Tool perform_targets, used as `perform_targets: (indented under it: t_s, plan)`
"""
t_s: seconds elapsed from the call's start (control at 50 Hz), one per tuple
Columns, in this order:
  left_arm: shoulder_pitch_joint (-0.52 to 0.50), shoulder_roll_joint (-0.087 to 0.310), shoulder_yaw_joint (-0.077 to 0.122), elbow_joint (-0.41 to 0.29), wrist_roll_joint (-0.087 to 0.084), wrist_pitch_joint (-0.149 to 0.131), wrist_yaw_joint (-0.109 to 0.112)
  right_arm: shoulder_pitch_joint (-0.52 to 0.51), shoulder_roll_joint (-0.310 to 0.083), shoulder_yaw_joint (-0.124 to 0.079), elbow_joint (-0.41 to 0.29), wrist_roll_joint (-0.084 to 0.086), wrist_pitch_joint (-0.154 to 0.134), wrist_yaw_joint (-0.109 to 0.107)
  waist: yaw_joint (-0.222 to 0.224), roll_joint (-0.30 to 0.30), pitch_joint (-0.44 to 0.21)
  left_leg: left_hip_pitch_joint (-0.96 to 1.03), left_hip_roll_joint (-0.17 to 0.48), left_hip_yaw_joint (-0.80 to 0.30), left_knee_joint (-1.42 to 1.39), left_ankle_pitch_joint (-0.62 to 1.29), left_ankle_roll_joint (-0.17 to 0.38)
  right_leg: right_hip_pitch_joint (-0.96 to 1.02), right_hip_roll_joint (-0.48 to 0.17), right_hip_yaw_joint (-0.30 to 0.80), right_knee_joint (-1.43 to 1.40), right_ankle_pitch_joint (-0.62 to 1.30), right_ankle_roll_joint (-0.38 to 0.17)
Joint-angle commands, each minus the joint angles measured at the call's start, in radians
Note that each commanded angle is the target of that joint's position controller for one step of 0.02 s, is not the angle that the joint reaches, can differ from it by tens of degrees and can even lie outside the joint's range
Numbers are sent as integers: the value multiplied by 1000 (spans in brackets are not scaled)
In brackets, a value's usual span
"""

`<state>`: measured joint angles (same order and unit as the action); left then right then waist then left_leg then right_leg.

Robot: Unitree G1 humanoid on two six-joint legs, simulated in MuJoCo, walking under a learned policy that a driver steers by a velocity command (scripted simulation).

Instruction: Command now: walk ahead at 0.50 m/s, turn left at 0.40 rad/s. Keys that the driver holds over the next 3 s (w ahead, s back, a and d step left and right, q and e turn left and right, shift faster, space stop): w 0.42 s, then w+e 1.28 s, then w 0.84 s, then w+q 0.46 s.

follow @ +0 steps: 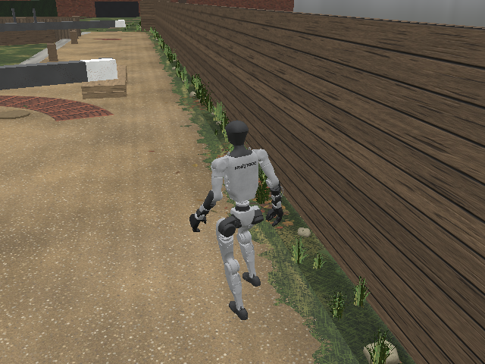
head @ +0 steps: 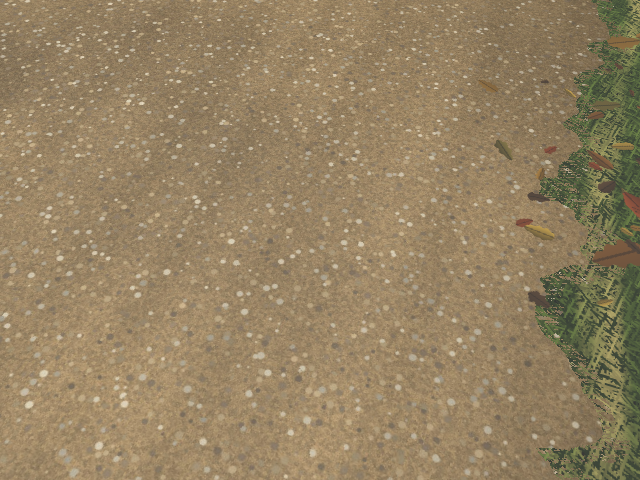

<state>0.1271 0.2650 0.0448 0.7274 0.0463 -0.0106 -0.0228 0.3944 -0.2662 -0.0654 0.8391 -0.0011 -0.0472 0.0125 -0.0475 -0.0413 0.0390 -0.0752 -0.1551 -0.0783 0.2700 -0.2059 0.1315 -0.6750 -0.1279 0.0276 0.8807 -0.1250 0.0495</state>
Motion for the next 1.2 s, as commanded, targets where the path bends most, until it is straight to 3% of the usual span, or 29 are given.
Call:
perform_targets:
  t_s: [0.02, 0.1, 0.14, 0.18, 0.2, 0.22, 0.24, 0.26, 0.28, 0.3, 0.32, 0.38, 0.42, 0.5, 0.56, 0.62, 0.68, 0.72, 0.74, 0.76, 0.78, 0.8, 0.82, 0.86, 0.9, 0.94, 1.06, 1.16, 1.2]
  plan:
    - [-87, 60, 9, -80, -3, -13, -6, 66, -131, -26, -34, 1, -21, -7, -17, 92, 1, 59, 267, -188, -69, 401, 88, -42, 33, -36, -100, 106, -10]
    - [-195, 57, 0, -119, -12, -27, -14, 123, -135, -18, -8, -11, -24, -20, -53, 101, 25, 146, 293, -190, -34, 497, 79, -29, 71, -61, -222, 113, -45]
    - [-196, 67, 1, -129, -15, -34, -15, 118, -148, -18, -1, -17, -24, -27, -40, 113, 34, 167, 316, -196, -15, 556, 67, 28, 90, -62, -279, 74, -75]
    - [-89, 88, 10, -99, -17, -41, -5, 73, -165, -18, -1, -18, -28, -31, 20, 128, 5, 142, 311, -170, 65, 761, 33, 213, 138, -77, -335, -1, -112]
    - [19, 109, 21, -64, -20, -45, 7, 64, -175, -19, 4, -21, -29, -29, 66, 123, -52, 140, 292, -152, 186, 886, 19, 347, 174, -91, -358, -35, -131]
    - [167, 130, 32, -22, -16, -55, 20, 47, -173, -17, 5, -17, -31, -25, 142, 92, -133, 74, 251, -110, 371, 849, 3, 549, 151, -74, -411, 10, -159]
    - [330, 199, 47, -4, 7, -61, 38, 55, -115, 0, -25, -13, -37, -21, 194, -4, -267, -101, 194, -77, 660, 522, -13, 797, -69, 165, -415, -98, -211]
    - [344, 285, 71, 14, 14, -53, 30, 198, -49, 8, -22, 21, -31, -18, 118, -251, -353, -409, -3, 1, 980, -279, -57, 981, -309, 652, -527, -115, -355]
    - [274, 192, 54, 8, -22, -44, 17, 132, -125, -1, -8, -21, -26, -24, 99, -74, -239, -499, 59, -70, 1048, -264, -42, 865, -268, 700, -590, -197, -335]
    - [184, 130, 38, -2, -31, -45, 13, 49, -121, -2, -22, -22, -26, -17, 74, -2, -103, -509, 102, -63, 1018, -176, -44, 723, -232, 521, -606, -181, -316]
    - [148, 93, 29, 2, -23, -50, 9, 1, -104, 5, -32, -23, -26, -10, 64, 37, -51, -494, 134, -46, 972, -131, -47, 637, -182, 409, -632, -81, -293]
    - [181, 70, 16, 48, -29, -74, 8, 2, -75, 12, -26, -39, -1, 7, 28, -28, -20, -420, 179, -6, 878, -102, -65, 526, -94, 220, -674, 170, -249]
    - [206, 89, 23, 72, -40, -86, 6, -16, -64, 17, -28, -44, 7, 15, 19, -39, -32, -459, 196, 23, 841, -79, -83, 539, -88, 178, -707, 183, -268]
    - [280, 89, 21, 116, -49, -82, 6, -215, -40, 32, -94, -45, 6, 23, 52, -22, 20, -560, 238, 83, 645, 55, -131, 552, -38, 128, -746, 227, -271]
    - [320, 106, 26, 135, -49, -78, 9, -325, -18, 47, -125, -37, 1, 26, 80, -30, 23, -514, 215, 106, 460, 148, -153, 550, -13, 107, -723, 271, -252]
    - [359, 120, 30, 149, -42, -71, 13, -401, -29, 49, -146, -29, -6, 20, 104, -33, 12, -471, 188, 110, 364, 174, -155, 590, -27, 132, -669, 329, -247]
    - [342, 142, 38, 144, -34, -64, 21, -403, -58, 41, -159, -24, -18, 10, 85, -47, 2, -395, 173, 87, 296, 98, -132, 619, -57, 190, -600, 359, -231]
    - [301, 156, 44, 133, -35, -61, 22, -265, -88, 26, -120, -25, -33, -2, 15, -33, -47, -197, 143, 92, 197, 56, -105, 592, -35, 195, -464, 406, -204]
    - [299, 133, 39, 127, -42, -63, 18, -135, -131, 10, -83, -41, -48, -15, -35, 29, -131, 3, 194, 43, 156, 55, -74, 520, 27, 151, -279, 358, -182]
    - [287, 71, 24, 81, -48, -68, 17, 33, -214, -9, -79, -65, -54, -31, -95, 158, -290, 228, 453, -212, 126, -107, -23, 373, 102, 81, 11, 59, -161]
    - [392, 15, 15, 53, -72, -59, 19, 5, -282, -30, -78, -59, -34, -31, -22, 366, -337, 347, 628, -594, -2, -224, 73, 83, 222, -2, 228, -437, -142]
    - [358, 104, 32, 91, -42, -37, 27, -61, -175, -12, -94, -43, -22, -26, -8, 176, -208, 227, 583, -555, -19, -324, 65, 20, 144, 42, 315, -382, -151]
    - [303, 98, 37, 88, -37, -33, 15, -128, -102, 8, -104, -34, -25, -23, 12, 104, -98, 109, 527, -399, -37, -265, 42, 26, 110, 53, 301, -287, -147]
    - [266, 68, 35, 84, -24, -19, 0, -155, -62, 18, -92, -31, -37, -22, 43, 131, -31, -14, 449, -184, -83, -35, 7, 76, 64, 36, 254, -210, -124]
    - [266, 53, 34, 78, -14, 1, -14, -137, -63, 16, -74, -22, -55, -22, 61, 155, -31, -52, 424, -82, -103, 95, 3, 101, 56, 21, 257, -168, -104]
    - [208, 49, 34, 56, -13, 11, -23, -113, -72, 10, -57, -13, -68, -21, 65, 136, -22, -35, 422, -12, -122, 175, 13, 48, 46, 18, 253, -114, -90]
    - [15, 33, 21, -12, -15, 14, -44, -49, -81, 1, -15, -19, -64, -19, 36, 116, 23, 13, 397, 164, -133, 280, 13, -39, 40, -23, 54, 68, -69]
    - [-135, 27, 6, -73, -8, 8, -59, 12, -115, -9, 19, -20, -53, -26, -4, 117, 58, 91, 425, 252, -102, 368, -3, 24, 59, -114, -171, 72, -116]
    - [-148, 35, 8, -86, -4, 8, -58, 28, -129, -13, 33, -21, -40, -31, -2, 120, 55, 147, 435, 286, -41, 513, -16, 62, 88, -149, -222, -5, -149]
